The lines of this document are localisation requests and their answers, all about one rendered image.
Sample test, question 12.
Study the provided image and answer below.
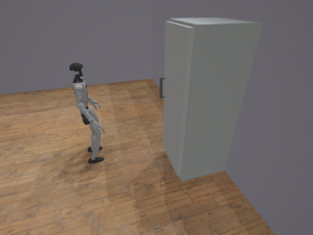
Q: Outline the left robot forearm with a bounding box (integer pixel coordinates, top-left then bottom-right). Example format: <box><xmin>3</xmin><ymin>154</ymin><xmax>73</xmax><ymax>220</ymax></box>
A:
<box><xmin>88</xmin><ymin>95</ymin><xmax>94</xmax><ymax>103</ymax></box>

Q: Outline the right robot hand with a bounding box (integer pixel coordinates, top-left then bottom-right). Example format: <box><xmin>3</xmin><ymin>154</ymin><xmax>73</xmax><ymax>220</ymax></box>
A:
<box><xmin>92</xmin><ymin>121</ymin><xmax>105</xmax><ymax>135</ymax></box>

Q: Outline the left robot hand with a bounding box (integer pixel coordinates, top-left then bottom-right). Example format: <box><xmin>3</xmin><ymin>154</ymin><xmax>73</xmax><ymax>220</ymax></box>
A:
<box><xmin>91</xmin><ymin>100</ymin><xmax>101</xmax><ymax>110</ymax></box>

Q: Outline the right robot upper arm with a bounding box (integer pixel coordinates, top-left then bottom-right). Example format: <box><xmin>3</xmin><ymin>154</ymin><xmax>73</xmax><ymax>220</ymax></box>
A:
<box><xmin>74</xmin><ymin>83</ymin><xmax>85</xmax><ymax>108</ymax></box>

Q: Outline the robot right foot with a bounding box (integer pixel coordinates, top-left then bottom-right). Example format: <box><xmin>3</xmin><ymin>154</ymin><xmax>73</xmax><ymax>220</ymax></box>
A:
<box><xmin>88</xmin><ymin>157</ymin><xmax>104</xmax><ymax>164</ymax></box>

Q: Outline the fridge door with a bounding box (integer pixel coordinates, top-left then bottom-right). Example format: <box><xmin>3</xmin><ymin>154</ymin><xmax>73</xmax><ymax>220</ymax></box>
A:
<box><xmin>162</xmin><ymin>21</ymin><xmax>195</xmax><ymax>176</ymax></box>

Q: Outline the left robot thigh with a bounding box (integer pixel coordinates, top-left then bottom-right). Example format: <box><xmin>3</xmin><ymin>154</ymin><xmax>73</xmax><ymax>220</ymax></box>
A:
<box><xmin>89</xmin><ymin>107</ymin><xmax>99</xmax><ymax>123</ymax></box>

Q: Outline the right robot forearm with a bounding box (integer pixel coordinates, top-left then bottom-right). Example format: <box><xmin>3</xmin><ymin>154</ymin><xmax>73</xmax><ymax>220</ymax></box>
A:
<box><xmin>78</xmin><ymin>103</ymin><xmax>95</xmax><ymax>124</ymax></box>

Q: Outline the handle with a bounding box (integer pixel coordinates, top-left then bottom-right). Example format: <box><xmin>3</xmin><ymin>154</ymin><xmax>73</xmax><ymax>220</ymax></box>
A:
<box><xmin>159</xmin><ymin>77</ymin><xmax>165</xmax><ymax>99</ymax></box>

